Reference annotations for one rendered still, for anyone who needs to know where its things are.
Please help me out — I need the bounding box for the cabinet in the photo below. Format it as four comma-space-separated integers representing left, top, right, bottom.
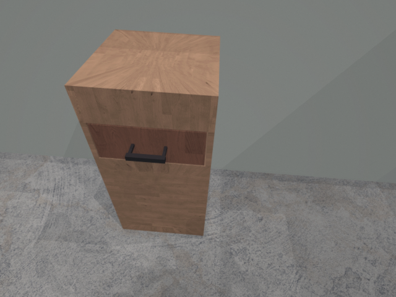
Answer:
64, 29, 220, 236

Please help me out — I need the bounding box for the drawer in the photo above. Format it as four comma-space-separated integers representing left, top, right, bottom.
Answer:
88, 123, 207, 165

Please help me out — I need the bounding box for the handle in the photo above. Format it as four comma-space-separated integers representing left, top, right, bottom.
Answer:
125, 144, 167, 164

